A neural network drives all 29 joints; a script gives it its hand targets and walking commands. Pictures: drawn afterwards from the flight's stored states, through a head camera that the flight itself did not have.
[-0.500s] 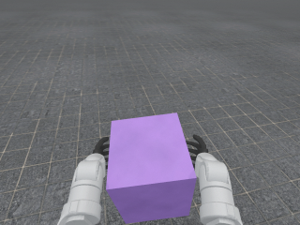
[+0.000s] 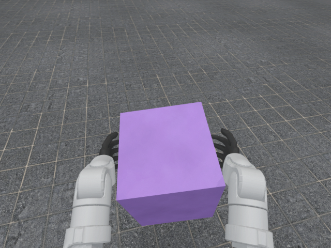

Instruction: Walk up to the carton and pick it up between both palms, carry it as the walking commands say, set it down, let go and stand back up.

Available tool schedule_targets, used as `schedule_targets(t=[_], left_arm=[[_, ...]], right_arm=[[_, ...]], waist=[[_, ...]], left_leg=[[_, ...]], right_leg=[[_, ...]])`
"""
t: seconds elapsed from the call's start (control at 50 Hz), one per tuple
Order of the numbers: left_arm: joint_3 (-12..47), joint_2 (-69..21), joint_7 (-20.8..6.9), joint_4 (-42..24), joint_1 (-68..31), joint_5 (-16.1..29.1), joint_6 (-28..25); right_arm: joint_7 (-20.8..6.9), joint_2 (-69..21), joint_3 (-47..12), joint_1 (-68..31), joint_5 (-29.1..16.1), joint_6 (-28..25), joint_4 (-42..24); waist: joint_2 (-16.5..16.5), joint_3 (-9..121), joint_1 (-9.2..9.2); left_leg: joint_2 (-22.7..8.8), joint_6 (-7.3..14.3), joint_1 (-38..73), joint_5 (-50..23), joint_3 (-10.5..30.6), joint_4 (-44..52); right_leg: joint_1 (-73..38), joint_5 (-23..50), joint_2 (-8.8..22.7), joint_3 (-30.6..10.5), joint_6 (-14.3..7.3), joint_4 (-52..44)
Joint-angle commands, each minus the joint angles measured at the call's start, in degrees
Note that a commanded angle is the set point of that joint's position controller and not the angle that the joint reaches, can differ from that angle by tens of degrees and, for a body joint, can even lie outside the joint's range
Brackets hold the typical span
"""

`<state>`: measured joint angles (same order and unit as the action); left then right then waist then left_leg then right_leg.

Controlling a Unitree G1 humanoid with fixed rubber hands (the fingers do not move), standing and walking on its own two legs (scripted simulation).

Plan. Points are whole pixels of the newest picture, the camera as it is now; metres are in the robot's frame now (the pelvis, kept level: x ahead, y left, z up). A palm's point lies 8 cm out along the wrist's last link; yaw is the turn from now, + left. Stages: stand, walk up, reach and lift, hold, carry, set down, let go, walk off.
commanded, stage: carry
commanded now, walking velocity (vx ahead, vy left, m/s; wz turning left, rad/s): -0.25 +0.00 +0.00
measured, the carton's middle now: (169, 168) +0.33 +0.00 +0.03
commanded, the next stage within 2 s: none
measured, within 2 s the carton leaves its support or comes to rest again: neither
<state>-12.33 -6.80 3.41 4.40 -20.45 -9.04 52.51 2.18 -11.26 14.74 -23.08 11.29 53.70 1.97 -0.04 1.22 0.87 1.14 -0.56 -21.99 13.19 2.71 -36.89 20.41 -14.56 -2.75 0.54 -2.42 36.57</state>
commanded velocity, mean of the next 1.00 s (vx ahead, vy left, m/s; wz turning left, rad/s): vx -0.25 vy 0.00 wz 0.00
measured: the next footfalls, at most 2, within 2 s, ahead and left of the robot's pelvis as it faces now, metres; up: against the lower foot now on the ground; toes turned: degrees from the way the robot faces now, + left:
left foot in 0.58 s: -0.10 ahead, +0.16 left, +0.00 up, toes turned +2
right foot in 0.78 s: -0.06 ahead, -0.09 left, +0.00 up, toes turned +2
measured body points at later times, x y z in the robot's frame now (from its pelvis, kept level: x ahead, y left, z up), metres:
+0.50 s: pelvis -0.07 +0.00 -0.01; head -0.08 -0.03 +0.44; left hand +0.21 +0.16 +0.09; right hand +0.23 -0.14 +0.09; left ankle -0.11 +0.15 -0.68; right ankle +0.05 -0.09 -0.72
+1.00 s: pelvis -0.22 +0.02 -0.01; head -0.24 +0.02 +0.44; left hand +0.05 +0.20 +0.08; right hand +0.08 -0.09 +0.09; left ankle -0.23 +0.17 -0.71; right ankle -0.10 -0.10 -0.72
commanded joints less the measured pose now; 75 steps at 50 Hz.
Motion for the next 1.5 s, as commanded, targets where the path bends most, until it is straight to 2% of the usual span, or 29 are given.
schedule_targets(t=[0.0,0.04,0.12,0.2,0.22,0.26,0.32,0.42,0.54,0.58,0.6,0.66,0.72,0.76,0.82,0.88,0.96,1.02,1.06,1.08,1.12,1.16,1.22,1.28,1.3,1.32,1.34,1.38,1.48], left_arm=[[42.62,-54.65,-6.75,-18.49,-29.21,20.50,4.98],[42.08,-52.72,-5.01,-22.77,-25.78,21.40,7.66],[43.64,-51.72,-2.66,-27.52,-26.02,22.03,12.13],[43.15,-53.78,-1.89,-28.35,-24.00,23.90,14.50],[42.96,-54.00,-1.62,-30.40,-26.63,24.71,14.77],[40.28,-50.06,-1.51,-29.18,-24.01,23.37,15.93],[38.20,-51.75,-1.38,-26.38,-20.46,21.87,16.19],[37.53,-52.22,-1.29,-28.79,-18.36,22.60,15.65],[38.00,-51.75,-0.87,-30.36,-16.02,22.73,15.19],[39.63,-52.36,-0.94,-31.44,-16.50,22.92,14.91],[40.47,-52.89,-1.14,-32.01,-15.94,23.40,14.90],[44.17,-55.97,-2.03,-36.29,-24.29,26.06,13.58],[43.17,-52.46,-1.88,-32.09,-18.35,24.63,15.10],[42.98,-51.30,-1.71,-31.90,-18.39,24.57,15.46],[40.94,-49.73,-2.19,-31.10,-19.09,24.69,15.19],[40.72,-50.09,-2.27,-30.47,-16.37,23.16,15.49],[40.25,-50.20,-2.28,-30.62,-16.30,22.86,15.38],[41.07,-49.23,-1.63,-31.75,-18.66,22.97,15.32],[41.62,-49.25,-1.70,-30.09,-17.17,22.15,15.63],[43.77,-51.67,-1.96,-32.35,-21.39,23.40,15.42],[45.20,-52.80,-2.08,-34.00,-23.19,24.89,14.86],[46.27,-53.07,-2.01,-36.07,-25.35,26.11,14.61],[45.52,-51.74,-1.53,-34.20,-20.61,25.55,15.05],[44.16,-51.62,-1.45,-32.96,-19.46,25.04,16.19],[44.28,-50.71,-1.69,-35.33,-20.70,25.73,15.96],[43.35,-50.49,-1.72,-34.74,-21.24,25.63,15.66],[43.95,-51.13,-1.95,-36.30,-21.71,26.06,15.61],[43.54,-52.97,-2.42,-34.73,-18.53,24.64,15.65],[40.29,-50.78,-2.05,-33.16,-15.35,22.80,15.21]], right_arm=[[-6.44,-52.46,-41.15,-19.83,-21.32,4.76,-8.27],[-5.03,-51.72,-41.59,-13.92,-22.40,7.43,-12.24],[-2.98,-48.88,-39.74,-10.03,-21.88,11.70,-14.22],[-0.58,-48.68,-41.43,-12.10,-23.41,13.11,-22.20],[-0.23,-50.22,-41.60,-14.00,-24.16,13.62,-22.55],[0.32,-47.63,-40.10,-11.86,-22.28,15.22,-20.47],[0.53,-49.45,-41.56,-13.91,-23.04,15.37,-22.01],[0.96,-51.14,-43.40,-14.76,-25.48,15.22,-25.38],[1.33,-51.42,-43.28,-14.03,-25.94,15.25,-26.04],[0.86,-51.18,-42.39,-13.13,-25.53,14.70,-25.25],[0.76,-51.17,-41.95,-8.13,-24.57,14.43,-23.28],[-0.06,-53.86,-43.07,-11.59,-24.95,13.18,-26.69],[0.42,-48.67,-40.06,-4.32,-22.00,13.78,-22.56],[0.52,-47.82,-39.81,-2.17,-21.35,14.27,-20.39],[0.79,-48.58,-41.76,-9.13,-22.69,14.08,-24.45],[0.21,-48.76,-42.17,-6.34,-22.33,14.48,-21.68],[0.00,-50.19,-43.59,-9.71,-24.26,14.50,-23.98],[-0.07,-49.33,-41.62,-9.48,-24.04,14.78,-22.35],[-0.14,-47.83,-40.18,-7.52,-22.90,14.63,-20.53],[-0.49,-49.98,-40.46,-9.29,-23.66,14.22,-22.16],[-0.69,-49.99,-40.18,-7.71,-23.10,13.82,-22.38],[-0.59,-50.56,-39.79,-7.41,-23.26,13.40,-22.98],[0.02,-48.74,-39.50,-3.87,-22.41,13.52,-22.63],[0.55,-47.81,-40.21,-5.38,-22.07,14.39,-23.60],[0.73,-48.24,-40.06,-3.65,-21.90,14.36,-23.19],[0.62,-49.01,-40.80,-5.36,-22.01,14.32,-24.82],[0.09,-49.23,-42.18,-9.47,-23.19,14.30,-27.49],[-0.33,-50.79,-43.35,-10.12,-23.91,13.88,-27.94],[0.29,-51.08,-45.71,-9.63,-25.31,14.75,-28.00]], waist=[[-2.10,26.91,-1.13],[-1.93,26.59,-0.96],[13.57,20.98,-0.45],[10.63,19.79,-1.40],[5.72,19.53,-1.41],[-15.79,18.60,-2.08],[-7.84,16.65,-0.65],[-12.08,22.18,-0.92],[-17.67,27.47,-0.51],[2.69,25.67,-0.77],[14.59,23.17,-0.58],[10.02,18.06,-0.18],[14.32,18.18,-0.69],[10.78,20.33,-1.01],[-16.70,22.57,-0.98],[-10.10,19.97,-0.95],[-16.00,19.91,-0.87],[-8.07,18.73,-0.67],[13.98,15.60,0.04],[16.54,14.16,0.55],[10.60,11.22,-0.41],[16.77,12.22,-0.95],[16.02,17.92,-0.88],[13.45,17.46,-1.52],[7.07,17.01,-1.29],[-11.60,16.91,-1.05],[-17.80,17.85,-1.70],[-6.92,14.63,-1.64],[-16.18,17.42,-1.26]], left_leg=[[-5.35,2.03,-0.61,-18.28,1.32,-6.15],[-5.67,2.45,-0.15,-16.84,3.09,-4.14],[-16.01,8.12,0.38,-16.46,19.25,14.68],[-13.08,6.15,-10.08,-2.56,14.70,13.44],[-9.72,3.82,-13.76,3.98,11.83,9.88],[3.71,0.19,-14.61,16.95,-2.90,-23.79],[-0.63,-0.85,-9.24,11.24,-2.75,-35.73],[0.14,-2.31,-8.88,15.18,-5.63,-18.98],[0.33,-0.72,3.97,6.79,-6.57,7.60],[-13.58,2.83,10.23,3.18,13.79,16.80],[-22.81,6.82,11.53,-23.09,22.81,13.53],[-19.44,8.81,1.62,-33.60,14.18,11.66],[-15.33,7.43,3.13,-34.32,10.25,7.78],[-12.68,4.88,5.02,-29.77,8.13,2.99],[-0.13,-1.32,-12.03,14.38,-2.91,-14.19],[-0.76,-1.03,-2.83,17.63,-5.48,-26.32],[-0.30,-0.81,-1.07,11.99,-7.01,-6.71],[-2.46,0.40,4.86,7.45,-1.72,7.75],[-22.16,6.64,1.18,9.25,24.80,21.55],[-24.70,10.87,-7.67,12.10,24.30,22.82],[-20.88,9.13,-12.21,14.51,20.22,23.79],[-16.37,7.82,-9.50,-2.46,11.08,18.43],[-15.19,6.64,3.81,-17.51,11.66,13.62],[-13.59,4.46,0.51,-4.76,10.62,12.14],[-9.70,1.73,-3.85,0.29,7.05,5.58],[-2.04,-2.60,-14.55,8.36,-0.89,-5.29],[0.07,-2.84,-11.70,19.54,-5.06,-21.35],[-0.89,-1.37,-7.23,14.60,-1.82,-33.75],[0.54,-2.80,-6.63,16.97,-7.66,-13.34]], right_leg=[[-12.46,31.95,16.55,-7.69,-6.34,-0.42],[-9.57,27.02,14.71,-5.99,-5.40,1.68],[1.07,-12.01,2.01,0.93,0.81,7.46],[-6.24,-9.35,4.05,-1.40,-0.20,0.71],[-9.01,-8.35,6.63,-5.65,-1.24,-5.05],[-0.09,-13.22,25.71,-27.95,-8.71,-25.24],[4.34,-7.17,22.58,-17.42,-8.16,-24.03],[-8.88,19.22,18.45,-12.63,-5.20,-15.52],[-9.65,14.18,16.78,-9.10,-1.74,-11.70],[3.42,0.83,10.27,-3.36,3.53,-0.17],[12.39,-7.19,5.28,2.03,5.75,6.91],[8.52,-9.95,4.43,0.71,3.59,19.93],[6.05,-9.93,4.65,1.33,2.60,9.70],[0.14,0.38,5.67,1.76,2.78,-7.32],[-14.66,40.78,26.01,-19.50,-5.08,-11.93],[1.61,12.87,24.21,-14.23,-6.87,-19.09],[-2.70,12.85,18.74,-12.01,-4.07,-15.84],[5.10,-2.87,14.40,-7.54,0.78,-10.61],[15.49,-11.32,4.29,3.19,5.60,8.39],[11.21,-15.74,3.34,2.06,4.93,24.47],[10.46,-12.00,2.15,-1.71,3.88,34.03],[8.80,-11.43,4.37,-1.56,3.41,28.19],[6.37,-14.41,3.36,0.58,3.02,8.23],[-3.17,-10.02,3.66,1.56,3.00,-10.75],[-7.32,-7.42,9.30,-6.87,2.41,-15.89],[-10.37,4.89,21.78,-22.04,-2.24,-19.16],[-1.85,10.93,29.83,-25.31,-8.39,-20.65],[5.45,10.79,24.46,-16.74,-8.73,-19.83],[-7.08,31.61,18.23,-12.06,-4.95,-13.09]])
